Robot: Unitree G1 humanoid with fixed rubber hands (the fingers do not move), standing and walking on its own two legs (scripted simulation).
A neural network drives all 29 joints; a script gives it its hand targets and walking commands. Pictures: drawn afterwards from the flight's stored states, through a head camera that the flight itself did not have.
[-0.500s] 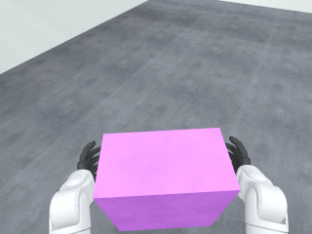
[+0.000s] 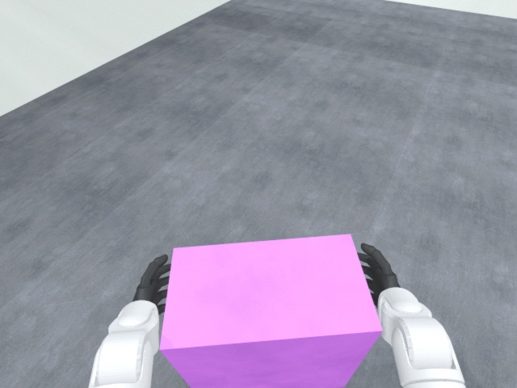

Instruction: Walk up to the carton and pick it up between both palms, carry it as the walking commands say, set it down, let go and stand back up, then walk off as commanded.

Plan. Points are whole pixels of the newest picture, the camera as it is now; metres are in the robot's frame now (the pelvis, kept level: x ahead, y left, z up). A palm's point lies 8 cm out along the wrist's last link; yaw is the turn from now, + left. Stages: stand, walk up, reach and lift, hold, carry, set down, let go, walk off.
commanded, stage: hold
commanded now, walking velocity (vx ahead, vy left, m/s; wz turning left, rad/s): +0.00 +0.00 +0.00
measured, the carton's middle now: (268, 325) +0.25 +0.00 -0.06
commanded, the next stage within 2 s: set down in 0.74 s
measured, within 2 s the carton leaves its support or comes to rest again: neither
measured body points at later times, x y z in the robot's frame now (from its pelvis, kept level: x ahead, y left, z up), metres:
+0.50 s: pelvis -0.03 +0.01 -0.01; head -0.05 +0.02 +0.44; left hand +0.26 +0.19 +0.02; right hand +0.25 -0.17 +0.02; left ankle +0.00 +0.14 -0.74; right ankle +0.01 -0.11 -0.74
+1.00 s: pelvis -0.02 +0.01 +0.00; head -0.03 +0.01 +0.45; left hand +0.29 +0.19 +0.02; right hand +0.28 -0.17 +0.02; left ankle +0.00 +0.14 -0.74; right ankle +0.01 -0.11 -0.74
